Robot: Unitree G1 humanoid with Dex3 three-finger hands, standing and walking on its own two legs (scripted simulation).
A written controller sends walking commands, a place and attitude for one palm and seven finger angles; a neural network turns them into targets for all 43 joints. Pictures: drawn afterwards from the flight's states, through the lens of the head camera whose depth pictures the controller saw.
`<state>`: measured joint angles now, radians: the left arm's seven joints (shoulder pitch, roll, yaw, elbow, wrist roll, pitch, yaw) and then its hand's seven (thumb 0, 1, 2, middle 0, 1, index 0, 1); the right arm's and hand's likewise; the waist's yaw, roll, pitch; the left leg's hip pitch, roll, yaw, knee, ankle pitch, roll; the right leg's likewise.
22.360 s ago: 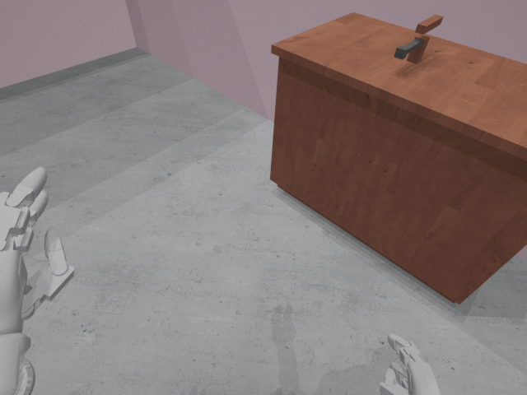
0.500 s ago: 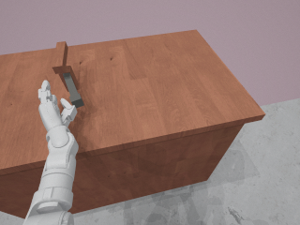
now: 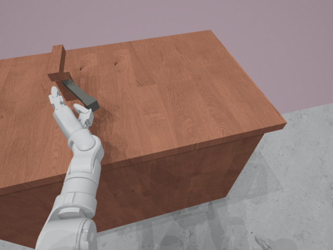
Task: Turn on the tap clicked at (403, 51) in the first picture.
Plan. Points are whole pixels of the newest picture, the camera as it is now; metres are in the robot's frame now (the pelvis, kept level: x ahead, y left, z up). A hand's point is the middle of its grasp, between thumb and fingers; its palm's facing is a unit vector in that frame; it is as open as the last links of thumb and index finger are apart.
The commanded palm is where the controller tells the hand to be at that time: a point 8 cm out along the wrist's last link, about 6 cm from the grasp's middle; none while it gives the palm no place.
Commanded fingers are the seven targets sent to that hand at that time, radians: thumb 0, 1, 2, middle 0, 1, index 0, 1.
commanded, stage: push the lever round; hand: left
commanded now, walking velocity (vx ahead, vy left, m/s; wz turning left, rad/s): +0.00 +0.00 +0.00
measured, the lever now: (91, 104) +0.44 +0.21 +0.11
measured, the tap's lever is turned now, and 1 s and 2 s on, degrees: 31 54 81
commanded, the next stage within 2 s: lift the hand up off the lever in 1.58 s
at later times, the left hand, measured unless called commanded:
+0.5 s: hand (104, 105) +0.45 +0.18 +0.10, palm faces +0.73 -0.67 -0.09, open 7.6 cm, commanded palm +0.40 +0.20 +0.10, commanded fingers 0.00 0.90 0.90 -0.15 -0.15 -0.15 -0.15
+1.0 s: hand (112, 98) +0.47 +0.16 +0.10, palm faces +0.79 -0.60 -0.12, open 7.5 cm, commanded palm +0.42 +0.17 +0.10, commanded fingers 0.00 0.90 0.90 -0.15 -0.15 -0.15 -0.15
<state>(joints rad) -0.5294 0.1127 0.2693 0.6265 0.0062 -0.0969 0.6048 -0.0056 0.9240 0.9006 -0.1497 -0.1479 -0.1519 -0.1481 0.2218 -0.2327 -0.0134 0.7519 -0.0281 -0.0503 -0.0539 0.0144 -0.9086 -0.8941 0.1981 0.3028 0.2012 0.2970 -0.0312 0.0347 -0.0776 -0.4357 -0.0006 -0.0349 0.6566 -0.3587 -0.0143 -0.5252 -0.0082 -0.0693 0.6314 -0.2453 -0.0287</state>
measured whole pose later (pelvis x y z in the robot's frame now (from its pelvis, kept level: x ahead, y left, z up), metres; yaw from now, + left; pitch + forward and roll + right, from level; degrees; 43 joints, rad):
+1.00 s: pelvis +0.00 -0.01 -0.01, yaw +0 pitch +13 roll +0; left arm -0.87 0.06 0.38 0.94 0.13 -0.06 0.95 -0.01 0.95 0.92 -0.15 -0.15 -0.15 -0.15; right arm 0.26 -0.21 -0.05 0.81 -0.11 -0.03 0.04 0.01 -0.91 -0.89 0.20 0.30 0.20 0.30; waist -0.09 0.03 -0.13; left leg -0.58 0.01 -0.04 0.73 -0.38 -0.03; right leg -0.67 0.00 -0.07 0.71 -0.27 -0.04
